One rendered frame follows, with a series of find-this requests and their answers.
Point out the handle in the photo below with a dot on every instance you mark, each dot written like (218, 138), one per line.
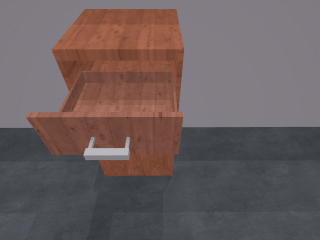
(91, 153)

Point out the cabinet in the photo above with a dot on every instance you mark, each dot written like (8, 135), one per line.
(125, 40)

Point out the drawer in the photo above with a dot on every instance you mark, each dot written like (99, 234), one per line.
(112, 105)

